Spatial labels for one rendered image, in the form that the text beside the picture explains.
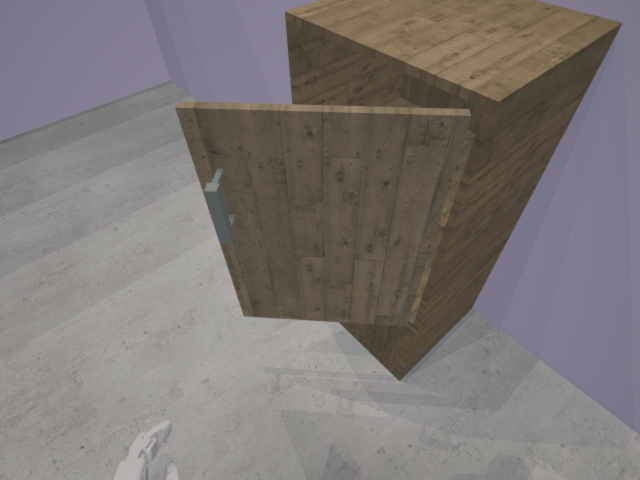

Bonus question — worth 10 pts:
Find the handle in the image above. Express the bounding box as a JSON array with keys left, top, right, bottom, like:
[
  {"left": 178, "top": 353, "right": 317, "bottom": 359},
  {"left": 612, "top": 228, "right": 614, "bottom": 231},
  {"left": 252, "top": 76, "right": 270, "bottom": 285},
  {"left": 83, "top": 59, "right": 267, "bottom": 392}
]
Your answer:
[{"left": 204, "top": 168, "right": 236, "bottom": 244}]

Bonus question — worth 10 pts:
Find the robot left hand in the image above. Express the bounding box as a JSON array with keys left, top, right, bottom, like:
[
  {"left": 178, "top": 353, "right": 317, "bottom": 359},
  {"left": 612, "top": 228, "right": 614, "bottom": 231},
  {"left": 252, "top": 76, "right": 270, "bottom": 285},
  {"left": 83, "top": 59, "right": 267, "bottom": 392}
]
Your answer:
[{"left": 112, "top": 420, "right": 179, "bottom": 480}]

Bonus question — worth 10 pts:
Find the cupboard door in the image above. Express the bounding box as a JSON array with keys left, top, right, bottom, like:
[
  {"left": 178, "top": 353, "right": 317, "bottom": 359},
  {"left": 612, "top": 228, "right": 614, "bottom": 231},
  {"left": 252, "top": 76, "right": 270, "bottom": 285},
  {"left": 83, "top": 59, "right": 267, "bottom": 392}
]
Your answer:
[{"left": 175, "top": 101, "right": 471, "bottom": 326}]

